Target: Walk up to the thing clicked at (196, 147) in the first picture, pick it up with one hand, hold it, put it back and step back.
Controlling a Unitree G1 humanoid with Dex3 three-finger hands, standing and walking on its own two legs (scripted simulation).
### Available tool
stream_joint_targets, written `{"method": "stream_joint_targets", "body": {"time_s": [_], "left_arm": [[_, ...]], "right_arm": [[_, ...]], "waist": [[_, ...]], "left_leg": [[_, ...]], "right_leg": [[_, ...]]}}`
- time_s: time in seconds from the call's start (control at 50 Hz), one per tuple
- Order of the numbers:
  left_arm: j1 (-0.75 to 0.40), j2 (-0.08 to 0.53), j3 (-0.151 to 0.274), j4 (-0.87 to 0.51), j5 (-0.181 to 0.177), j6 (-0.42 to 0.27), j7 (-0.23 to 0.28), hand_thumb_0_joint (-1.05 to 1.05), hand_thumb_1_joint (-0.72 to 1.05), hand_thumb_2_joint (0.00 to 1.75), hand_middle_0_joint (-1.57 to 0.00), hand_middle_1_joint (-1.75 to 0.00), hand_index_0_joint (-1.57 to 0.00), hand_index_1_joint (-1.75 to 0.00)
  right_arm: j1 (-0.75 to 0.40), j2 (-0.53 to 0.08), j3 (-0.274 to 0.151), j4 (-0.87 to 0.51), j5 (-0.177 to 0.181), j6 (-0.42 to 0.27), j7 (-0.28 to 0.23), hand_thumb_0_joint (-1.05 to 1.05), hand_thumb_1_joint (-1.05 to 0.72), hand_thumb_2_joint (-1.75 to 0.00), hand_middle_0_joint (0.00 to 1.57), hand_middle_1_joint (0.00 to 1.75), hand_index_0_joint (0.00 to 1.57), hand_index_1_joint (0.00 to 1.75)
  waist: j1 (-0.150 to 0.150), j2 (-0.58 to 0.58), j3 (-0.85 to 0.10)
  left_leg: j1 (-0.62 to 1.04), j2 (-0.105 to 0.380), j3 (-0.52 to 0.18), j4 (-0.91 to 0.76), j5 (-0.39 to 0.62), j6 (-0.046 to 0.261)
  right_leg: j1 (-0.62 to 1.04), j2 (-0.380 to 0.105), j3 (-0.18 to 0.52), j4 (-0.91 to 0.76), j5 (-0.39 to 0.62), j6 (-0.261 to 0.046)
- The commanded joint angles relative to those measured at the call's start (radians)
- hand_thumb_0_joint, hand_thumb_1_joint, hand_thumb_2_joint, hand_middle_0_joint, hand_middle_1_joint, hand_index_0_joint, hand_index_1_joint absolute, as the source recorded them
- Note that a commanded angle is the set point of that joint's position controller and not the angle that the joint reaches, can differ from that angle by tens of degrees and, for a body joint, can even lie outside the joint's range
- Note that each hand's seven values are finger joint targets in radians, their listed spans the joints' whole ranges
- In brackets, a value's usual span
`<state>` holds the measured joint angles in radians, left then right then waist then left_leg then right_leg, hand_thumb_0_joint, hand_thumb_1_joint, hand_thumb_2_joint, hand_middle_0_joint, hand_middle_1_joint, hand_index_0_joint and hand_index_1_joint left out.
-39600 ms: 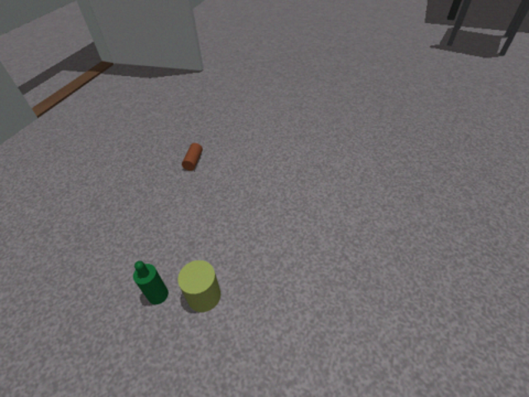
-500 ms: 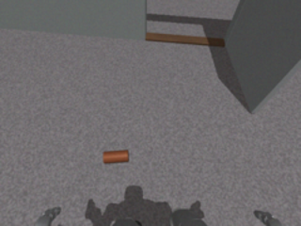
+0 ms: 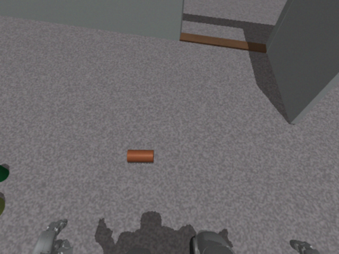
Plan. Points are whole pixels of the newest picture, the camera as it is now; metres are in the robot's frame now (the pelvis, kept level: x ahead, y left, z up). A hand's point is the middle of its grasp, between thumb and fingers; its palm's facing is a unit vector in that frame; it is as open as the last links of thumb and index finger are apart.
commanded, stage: step back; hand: left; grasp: from above
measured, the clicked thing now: (140, 155) +0.66 +0.18 -0.72
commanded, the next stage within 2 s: none
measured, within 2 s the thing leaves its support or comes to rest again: neither
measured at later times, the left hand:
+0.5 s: hand out of the picture -0.08 +0.24 -0.13, palm faces -0.08 -0.91 -0.40, open 7.4 cm
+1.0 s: hand out of the picture -0.20 +0.22 -0.14, palm faces +0.02 -0.95 -0.32, open 7.4 cm
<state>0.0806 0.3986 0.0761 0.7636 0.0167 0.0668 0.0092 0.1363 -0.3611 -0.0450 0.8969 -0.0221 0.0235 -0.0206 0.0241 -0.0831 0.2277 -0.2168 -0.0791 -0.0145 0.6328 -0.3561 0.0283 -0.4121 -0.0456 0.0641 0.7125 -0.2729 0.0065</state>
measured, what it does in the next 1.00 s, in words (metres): walks backwards: right foot, then left foot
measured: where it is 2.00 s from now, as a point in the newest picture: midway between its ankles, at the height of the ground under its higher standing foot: outside the picture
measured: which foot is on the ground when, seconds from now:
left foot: down 0.00-0.46, up 0.48-0.80, down 0.82-1.00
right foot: up 0.00-0.40, down 0.42-0.84, up 0.86-1.00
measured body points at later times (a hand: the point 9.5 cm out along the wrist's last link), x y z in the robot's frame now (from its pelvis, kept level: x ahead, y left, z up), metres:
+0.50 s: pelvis -0.16 -0.03 +0.00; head -0.11 -0.05 +0.45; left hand -0.08 +0.29 -0.11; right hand -0.05 -0.35 -0.12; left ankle -0.03 +0.10 -0.70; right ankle -0.18 -0.14 -0.72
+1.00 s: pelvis -0.32 -0.03 +0.01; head -0.27 +0.00 +0.46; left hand -0.20 +0.27 -0.12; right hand -0.24 -0.35 -0.09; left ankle -0.30 +0.07 -0.72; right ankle -0.34 -0.18 -0.62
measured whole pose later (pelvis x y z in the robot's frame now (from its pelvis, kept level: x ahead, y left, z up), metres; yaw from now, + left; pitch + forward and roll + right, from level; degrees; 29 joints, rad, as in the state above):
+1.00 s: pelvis -0.32 -0.03 +0.01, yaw +2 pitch -2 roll -1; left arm 0.12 0.37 0.08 0.78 0.02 0.10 -0.01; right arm 0.20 -0.36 -0.03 0.87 -0.04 0.02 -0.02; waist -0.01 -0.04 0.15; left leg -0.29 0.00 -0.02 0.60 -0.27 0.03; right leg -0.50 0.11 0.14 1.23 -0.50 -0.01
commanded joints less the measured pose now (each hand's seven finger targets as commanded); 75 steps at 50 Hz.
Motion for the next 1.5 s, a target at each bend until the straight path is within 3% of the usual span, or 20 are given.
{"method": "stream_joint_targets", "body": {"time_s": [0.0,0.06,0.22,0.34,0.4,0.44,0.46,0.54,0.7,0.78,0.8,0.86,0.94,1.1,1.16,1.18,1.24,1.32,1.42,1.48], "left_arm": [[-0.050,0.194,0.066,-0.076,0.011,-0.011,0.033,0.00,0.90,0.90,-0.20,-0.30,-0.20,-0.30],[0.097,0.170,0.065,-0.020,-0.012,-0.009,0.019,0.00,0.90,0.90,-0.20,-0.30,-0.20,-0.30],[0.095,0.160,0.062,-0.026,0.008,-0.019,0.013,0.00,0.90,0.90,-0.20,-0.30,-0.20,-0.30],[0.203,0.166,0.065,0.026,0.010,-0.021,-0.009,0.00,0.90,0.90,-0.20,-0.30,-0.20,-0.30],[0.315,0.173,0.079,0.082,0.020,-0.027,-0.017,0.00,0.90,0.90,-0.20,-0.30,-0.20,-0.30],[0.205,0.304,0.111,0.016,0.035,-0.033,-0.019,0.00,0.90,0.90,-0.20,-0.30,-0.20,-0.30],[0.123,0.366,0.116,-0.032,0.043,-0.029,-0.013,0.00,0.90,0.90,-0.20,-0.30,-0.20,-0.30],[-0.072,0.198,0.080,-0.072,0.027,-0.033,0.000,0.00,0.90,0.90,-0.20,-0.30,-0.20,-0.30],[0.112,0.189,0.080,-0.082,0.033,-0.026,0.023,0.00,0.90,0.90,-0.20,-0.30,-0.20,-0.30],[0.041,0.207,0.066,-0.103,0.009,-0.004,0.013,0.00,0.90,0.90,-0.20,-0.30,-0.20,-0.30],[0.027,0.180,0.054,-0.121,0.008,0.001,0.008,0.00,0.90,0.90,-0.20,-0.30,-0.20,-0.30],[-0.063,0.199,0.072,-0.133,0.013,0.005,0.018,0.00,0.90,0.90,-0.20,-0.30,-0.20,-0.30],[0.073,0.174,0.073,-0.049,-0.002,0.011,0.004,0.00,0.90,0.90,-0.20,-0.30,-0.20,-0.30],[0.087,0.149,0.040,-0.005,0.007,-0.041,-0.004,0.00,0.90,0.90,-0.20,-0.30,-0.20,-0.30],[0.247,0.145,0.040,0.091,0.010,-0.061,-0.004,0.00,0.90,0.90,-0.20,-0.30,-0.20,-0.30],[0.269,0.170,0.053,0.129,0.018,-0.066,-0.002,0.00,0.90,0.90,-0.20,-0.30,-0.20,-0.30],[0.093,0.390,0.098,0.044,0.043,-0.063,0.002,0.00,0.90,0.90,-0.20,-0.30,-0.20,-0.30],[0.012,0.223,0.062,0.045,0.030,-0.083,0.007,0.00,0.90,0.90,-0.20,-0.30,-0.20,-0.30],[0.135,0.256,0.076,0.078,0.037,-0.093,-0.002,0.00,0.90,0.90,-0.20,-0.30,-0.20,-0.30],[0.092,0.250,0.059,0.065,0.022,-0.076,-0.010,0.00,0.90,0.90,-0.20,-0.30,-0.20,-0.30]], "right_arm": [[0.022,-0.385,-0.101,-0.094,-0.018,-0.031,-0.005,0.00,-0.90,-0.90,0.20,0.30,0.20,0.30],[-0.102,-0.258,-0.063,-0.121,-0.021,-0.036,-0.012,0.00,-0.90,-0.90,0.20,0.30,0.20,0.30],[0.043,-0.251,-0.081,-0.127,0.001,-0.031,-0.018,0.00,-0.90,-0.90,0.20,0.30,0.20,0.30],[-0.032,-0.297,-0.093,-0.167,-0.011,-0.012,-0.009,0.00,-0.90,-0.90,0.20,0.30,0.20,0.30],[-0.071,-0.282,-0.083,-0.167,0.003,0.003,-0.006,0.00,-0.90,-0.90,0.20,0.30,0.20,0.30],[-0.022,-0.177,-0.053,-0.174,0.015,0.003,-0.015,0.00,-0.90,-0.90,0.20,0.30,0.20,0.30],[-0.070,-0.228,-0.073,-0.174,0.008,0.002,-0.032,0.00,-0.90,-0.90,0.20,0.30,0.20,0.30],[0.086,-0.214,-0.063,-0.089,0.018,0.002,-0.020,0.00,-0.90,-0.90,0.20,0.30,0.20,0.30],[0.067,-0.186,-0.043,-0.119,-0.002,-0.030,-0.027,0.00,-0.90,-0.90,0.20,0.30,0.20,0.30],[0.214,-0.196,-0.058,-0.057,-0.004,-0.029,-0.022,0.00,-0.90,-0.90,0.20,0.30,0.20,0.30],[0.217,-0.222,-0.069,-0.054,-0.009,-0.029,-0.022,0.00,-0.90,-0.90,0.20,0.30,0.20,0.30],[0.049,-0.424,-0.108,-0.121,-0.028,-0.029,-0.021,0.00,-0.90,-0.90,0.20,0.30,0.20,0.30],[-0.023,-0.263,-0.064,-0.137,-0.026,-0.038,-0.029,0.00,-0.90,-0.90,0.20,0.30,0.20,0.30],[0.063,-0.282,-0.079,-0.121,-0.023,-0.016,-0.007,0.00,-0.90,-0.90,0.20,0.30,0.20,0.30],[-0.009,-0.323,-0.083,-0.131,-0.016,0.007,0.001,0.00,-0.90,-0.90,0.20,0.30,0.20,0.30],[-0.026,-0.284,-0.074,-0.129,-0.012,0.014,0.004,0.00,-0.90,-0.90,0.20,0.30,0.20,0.30],[-0.090,-0.235,-0.065,-0.154,-0.005,0.006,-0.012,0.00,-0.90,-0.90,0.20,0.30,0.20,0.30],[0.004,-0.206,-0.053,-0.072,0.010,-0.010,0.003,0.00,-0.90,-0.90,0.20,0.30,0.20,0.30],[-0.018,-0.203,-0.047,-0.061,-0.009,-0.041,0.015,0.00,-0.90,-0.90,0.20,0.30,0.20,0.30],[0.066,-0.190,-0.058,-0.011,-0.010,-0.065,0.018,0.00,-0.90,-0.90,0.20,0.30,0.20,0.30]], "waist": [[-0.089,0.298,-0.204],[0.032,0.213,-0.177],[-0.067,0.231,-0.274],[-0.034,0.289,-0.316],[0.026,0.235,-0.332],[0.005,-0.164,-0.225],[0.054,-0.242,-0.180],[-0.073,-0.072,-0.124],[0.043,-0.125,-0.275],[-0.033,-0.062,-0.341],[-0.037,0.000,-0.328],[-0.067,0.334,-0.212],[0.022,0.151,-0.208],[-0.071,0.314,-0.337],[-0.001,0.327,-0.376],[0.015,0.239,-0.353],[0.057,-0.163,-0.170],[-0.025,-0.050,-0.120],[0.056,-0.141,-0.151],[-0.003,-0.105,-0.196]], "left_leg": [[-0.134,0.502,-0.553,-0.339,0.422,0.271],[-0.009,0.289,-0.204,-0.259,0.520,0.114],[0.225,0.341,-0.217,-0.194,0.549,0.223],[0.048,0.338,-0.217,-0.223,0.269,0.176],[-0.115,0.269,-0.170,-0.134,0.167,0.084],[-0.410,-0.022,-0.058,0.182,-0.171,-0.032],[-0.291,-0.004,-0.090,0.414,-0.267,-0.051],[-0.235,-0.062,-0.135,0.582,-0.067,-0.040],[-0.276,0.044,-0.039,0.176,-0.198,-0.055],[-0.039,0.037,0.051,-0.212,0.129,-0.016],[0.018,0.088,-0.032,-0.241,0.201,0.006],[-0.209,0.550,-0.590,-0.337,0.368,0.315],[-0.066,0.316,-0.207,-0.217,0.525,0.175],[0.191,0.308,-0.161,-0.166,0.265,0.201],[0.068,0.297,-0.124,-0.101,0.181,0.167],[-0.039,0.257,-0.096,-0.023,0.135,0.122],[-0.264,0.063,-0.138,0.338,-0.230,-0.045],[-0.238,0.010,-0.104,0.391,-0.050,-0.034],[-0.284,0.060,-0.030,0.096,-0.146,-0.051],[-0.016,0.039,0.040,-0.242,-0.039,-0.027]], "right_leg": [[-0.007,0.142,0.153,0.464,-0.380,-0.017],[-0.116,0.176,0.178,0.556,-0.204,-0.032],[-0.087,0.123,0.101,0.330,-0.237,0.049],[0.142,0.060,-0.013,-0.014,-0.188,0.003],[0.328,0.045,-0.014,-0.266,-0.018,-0.052],[0.270,-0.224,0.400,-0.412,-0.119,-0.141],[0.003,-0.372,0.506,-0.470,-0.089,-0.300],[-0.017,-0.125,0.092,-0.379,0.087,-0.153],[0.429,-0.226,0.143,-0.207,0.495,-0.232],[0.333,-0.171,0.079,-0.087,0.387,-0.152],[0.227,-0.137,0.074,-0.061,0.251,-0.111],[0.001,0.077,0.100,0.486,-0.386,-0.013],[-0.095,0.157,0.148,0.629,-0.215,-0.017],[0.018,0.058,-0.023,0.023,-0.242,0.027],[0.226,0.066,-0.095,-0.304,-0.077,-0.015],[0.286,0.064,-0.051,-0.339,-0.049,-0.037],[-0.062,-0.376,0.556,-0.483,-0.392,-0.286],[0.035,-0.145,0.142,-0.341,-0.046,-0.171],[0.264,-0.173,0.204,-0.339,-0.222,-0.183],[0.172,-0.173,0.143,-0.242,-0.105,-0.168]]}}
